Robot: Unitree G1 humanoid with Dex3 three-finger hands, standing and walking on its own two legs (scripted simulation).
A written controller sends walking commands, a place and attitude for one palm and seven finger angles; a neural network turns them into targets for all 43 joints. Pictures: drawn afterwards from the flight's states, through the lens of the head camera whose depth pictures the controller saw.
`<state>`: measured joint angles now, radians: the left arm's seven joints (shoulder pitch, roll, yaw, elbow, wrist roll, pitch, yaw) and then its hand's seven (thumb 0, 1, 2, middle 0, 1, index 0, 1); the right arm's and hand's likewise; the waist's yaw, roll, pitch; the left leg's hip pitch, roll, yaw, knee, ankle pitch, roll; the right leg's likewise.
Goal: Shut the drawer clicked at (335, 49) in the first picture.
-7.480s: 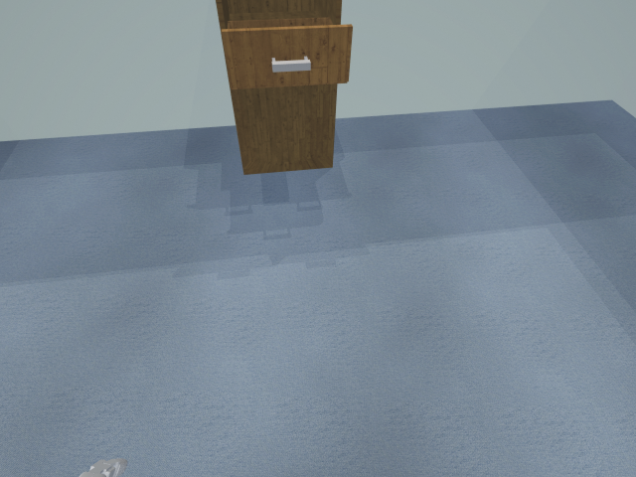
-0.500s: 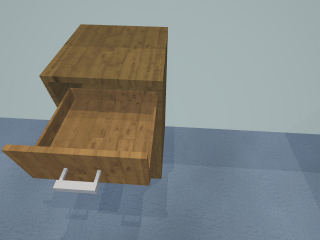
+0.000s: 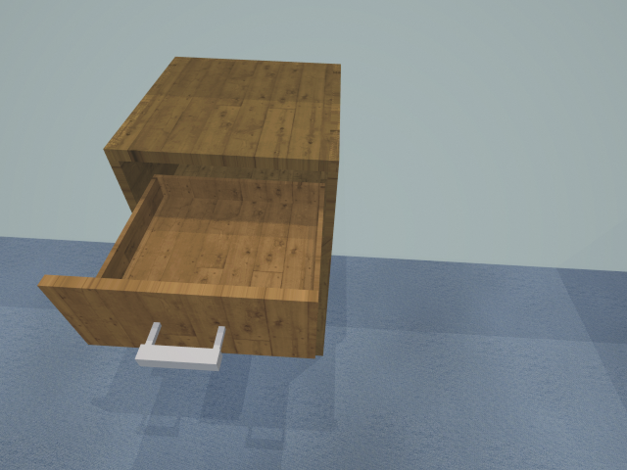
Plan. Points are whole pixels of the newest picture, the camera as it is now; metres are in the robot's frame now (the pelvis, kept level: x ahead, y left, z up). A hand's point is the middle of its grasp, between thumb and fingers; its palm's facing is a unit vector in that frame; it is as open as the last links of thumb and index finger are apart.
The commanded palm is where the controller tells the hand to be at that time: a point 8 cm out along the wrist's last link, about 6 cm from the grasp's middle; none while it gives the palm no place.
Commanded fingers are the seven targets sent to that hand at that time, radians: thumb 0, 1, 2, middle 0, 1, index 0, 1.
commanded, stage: look again from close up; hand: left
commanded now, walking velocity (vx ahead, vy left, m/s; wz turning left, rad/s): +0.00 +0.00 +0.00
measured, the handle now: (184, 344) +0.31 +0.22 -0.07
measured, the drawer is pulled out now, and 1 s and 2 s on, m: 0.30 0.30 0.30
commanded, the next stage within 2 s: raise the hand and make a fist in 0.16 s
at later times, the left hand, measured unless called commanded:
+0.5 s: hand (160, 426) +0.18 +0.20 -0.01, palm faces +0.16 -0.99 -0.04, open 6.9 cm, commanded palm +0.09 +0.25 -0.05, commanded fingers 0.00 0.90 0.90 -0.46 -0.58 -0.46 -0.58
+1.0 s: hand (171, 468) +0.14 +0.18 -0.03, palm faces -0.02 -1.00 -0.06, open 4.3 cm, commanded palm +0.10 +0.24 -0.02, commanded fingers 0.00 0.90 0.90 -0.96 -1.12 -0.96 -1.12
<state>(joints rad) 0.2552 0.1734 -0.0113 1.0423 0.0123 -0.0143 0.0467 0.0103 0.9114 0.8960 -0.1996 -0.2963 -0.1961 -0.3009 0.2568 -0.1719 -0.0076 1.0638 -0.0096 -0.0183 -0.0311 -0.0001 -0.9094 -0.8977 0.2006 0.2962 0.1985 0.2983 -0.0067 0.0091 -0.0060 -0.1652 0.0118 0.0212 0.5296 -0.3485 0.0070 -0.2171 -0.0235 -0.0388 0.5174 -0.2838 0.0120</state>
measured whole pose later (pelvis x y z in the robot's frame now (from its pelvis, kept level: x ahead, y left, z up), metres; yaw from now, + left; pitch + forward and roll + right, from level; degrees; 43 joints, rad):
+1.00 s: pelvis -0.04 -0.03 -0.08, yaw +2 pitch +14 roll -2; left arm 0.49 0.25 0.22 -0.07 -0.31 -0.33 -0.38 0.02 0.90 0.90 -0.77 -0.91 -0.77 -0.92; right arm 0.20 -0.17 0.01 0.55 0.05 -0.24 -0.06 0.01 -0.90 -0.90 0.21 0.30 0.21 0.30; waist 0.01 0.04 -0.14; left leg -0.85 0.04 -0.06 1.16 -0.55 -0.04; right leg -0.87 -0.02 -0.11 1.11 -0.49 -0.03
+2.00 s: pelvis -0.02 +0.01 -0.06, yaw +2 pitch +10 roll -3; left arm 0.72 0.23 0.13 -0.34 -0.25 -0.29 -0.23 0.02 0.90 0.90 -1.40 -1.60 -1.39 -1.60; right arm 0.27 -0.21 0.00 0.48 0.05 -0.22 -0.03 0.01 -0.90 -0.90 0.21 0.30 0.20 0.30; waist 0.00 0.03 -0.15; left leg -0.68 0.02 -0.03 1.04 -0.55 0.01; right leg -0.69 -0.03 -0.08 0.97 -0.46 0.02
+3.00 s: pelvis -0.04 -0.01 -0.09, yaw +1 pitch +17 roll -2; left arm 0.42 0.22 0.15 -0.02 -0.25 -0.41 -0.26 0.02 0.90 0.90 -1.40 -1.60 -1.39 -1.60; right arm 0.23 -0.23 0.00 0.52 0.02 -0.20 -0.04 0.01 -0.90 -0.90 0.20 0.30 0.20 0.30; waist -0.02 0.02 -0.17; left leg -0.92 0.02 -0.03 1.21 -0.58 0.00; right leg -0.94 -0.03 -0.08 1.16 -0.51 0.00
